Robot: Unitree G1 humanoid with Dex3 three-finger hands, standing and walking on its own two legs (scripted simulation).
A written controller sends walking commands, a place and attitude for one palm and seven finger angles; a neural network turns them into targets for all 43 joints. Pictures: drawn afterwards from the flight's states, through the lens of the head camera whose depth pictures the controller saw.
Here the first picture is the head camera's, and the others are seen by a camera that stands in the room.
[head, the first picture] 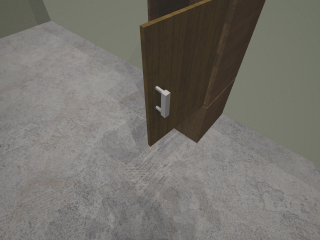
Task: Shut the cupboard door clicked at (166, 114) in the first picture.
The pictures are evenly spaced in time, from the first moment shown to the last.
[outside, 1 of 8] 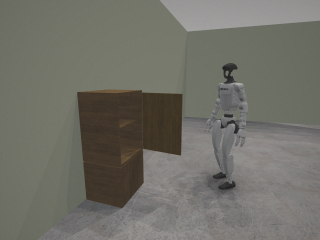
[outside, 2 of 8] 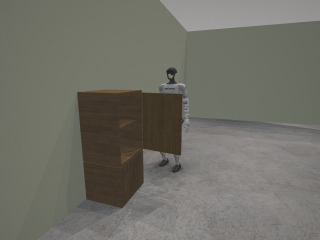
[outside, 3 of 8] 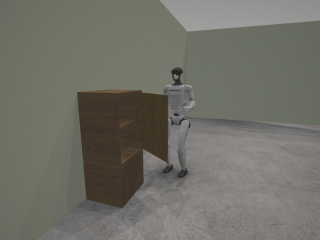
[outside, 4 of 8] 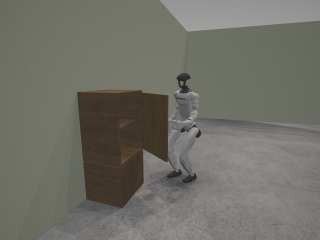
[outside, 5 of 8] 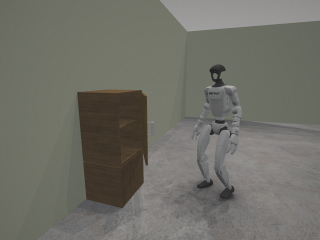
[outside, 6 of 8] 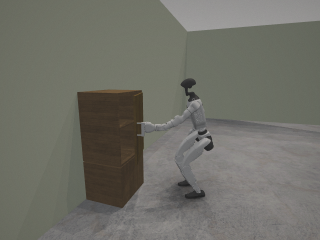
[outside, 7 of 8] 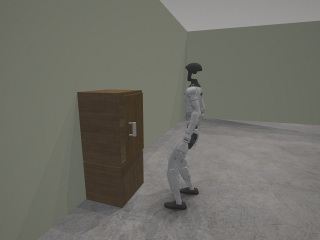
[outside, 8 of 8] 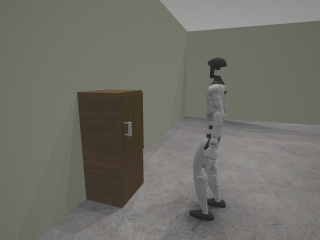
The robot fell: no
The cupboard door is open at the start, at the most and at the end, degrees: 83 83 0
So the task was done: yes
